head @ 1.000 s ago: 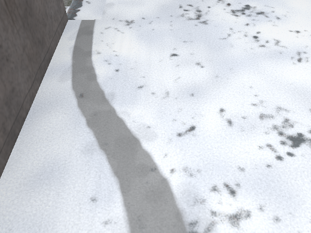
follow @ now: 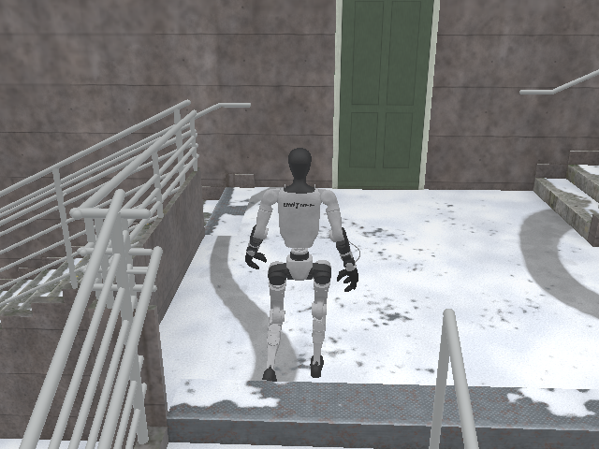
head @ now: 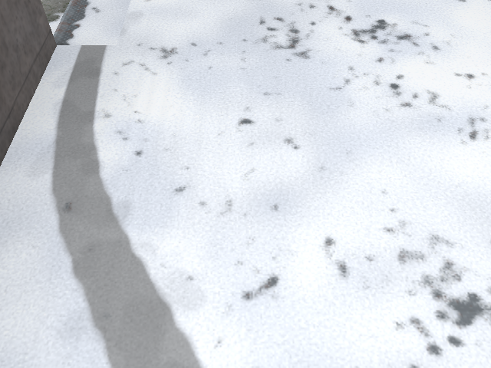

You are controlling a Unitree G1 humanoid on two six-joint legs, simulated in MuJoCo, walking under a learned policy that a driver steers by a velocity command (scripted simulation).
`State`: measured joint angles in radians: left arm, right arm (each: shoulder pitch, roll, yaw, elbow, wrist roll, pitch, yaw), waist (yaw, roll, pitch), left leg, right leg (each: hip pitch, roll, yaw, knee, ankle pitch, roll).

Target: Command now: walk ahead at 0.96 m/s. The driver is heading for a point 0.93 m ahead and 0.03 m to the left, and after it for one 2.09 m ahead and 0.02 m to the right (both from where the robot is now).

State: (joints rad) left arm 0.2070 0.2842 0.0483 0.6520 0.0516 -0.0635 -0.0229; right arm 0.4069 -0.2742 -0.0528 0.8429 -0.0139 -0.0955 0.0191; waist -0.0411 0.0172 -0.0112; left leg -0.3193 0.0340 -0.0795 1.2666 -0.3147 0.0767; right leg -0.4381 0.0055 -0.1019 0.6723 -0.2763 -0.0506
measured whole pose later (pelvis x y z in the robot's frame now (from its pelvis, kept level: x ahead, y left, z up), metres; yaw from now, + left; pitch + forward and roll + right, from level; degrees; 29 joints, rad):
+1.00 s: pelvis +0.99 -0.06 +0.02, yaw +0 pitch +0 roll -1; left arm 0.39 0.29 0.05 0.92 0.03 -0.08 -0.01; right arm 0.20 -0.28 -0.03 0.82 -0.03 -0.08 0.03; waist 0.03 0.03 0.02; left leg -0.52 0.06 -0.05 1.26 -0.26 0.09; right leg -0.22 0.08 -0.09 0.44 -0.23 -0.09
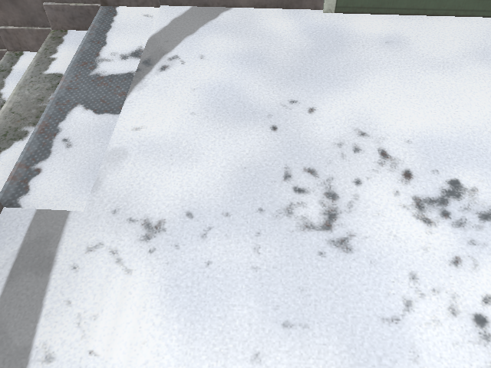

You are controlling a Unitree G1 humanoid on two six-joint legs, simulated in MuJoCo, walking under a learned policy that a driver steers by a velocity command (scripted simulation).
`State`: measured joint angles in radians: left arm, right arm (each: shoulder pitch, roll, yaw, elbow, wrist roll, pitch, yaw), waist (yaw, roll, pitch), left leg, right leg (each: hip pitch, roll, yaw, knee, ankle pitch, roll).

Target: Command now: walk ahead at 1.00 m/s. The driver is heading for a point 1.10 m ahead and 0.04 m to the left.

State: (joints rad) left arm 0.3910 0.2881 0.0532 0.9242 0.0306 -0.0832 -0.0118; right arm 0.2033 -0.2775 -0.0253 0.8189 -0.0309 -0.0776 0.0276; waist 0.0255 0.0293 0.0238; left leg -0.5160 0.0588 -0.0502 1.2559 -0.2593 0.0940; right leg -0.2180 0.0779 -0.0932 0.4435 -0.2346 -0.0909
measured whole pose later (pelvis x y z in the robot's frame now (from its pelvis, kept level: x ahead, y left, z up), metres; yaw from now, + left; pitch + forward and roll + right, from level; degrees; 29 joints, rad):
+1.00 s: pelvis +1.01 -0.03 +0.01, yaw -1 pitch +0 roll -1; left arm 0.47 0.25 0.04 1.03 0.01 -0.11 -0.02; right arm 0.07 -0.26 -0.01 0.79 -0.03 -0.08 0.03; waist 0.05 0.03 0.05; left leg -0.66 0.08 0.00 0.84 -0.08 0.05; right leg -0.02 0.08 -0.07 0.28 -0.26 -0.08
